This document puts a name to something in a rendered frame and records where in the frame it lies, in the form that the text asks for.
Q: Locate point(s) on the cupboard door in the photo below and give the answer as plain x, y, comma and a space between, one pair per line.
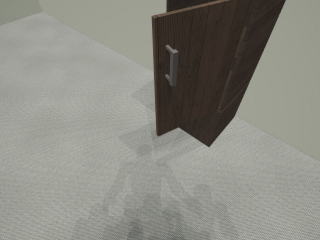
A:
206, 37

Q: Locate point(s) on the handle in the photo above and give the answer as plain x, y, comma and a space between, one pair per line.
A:
172, 77

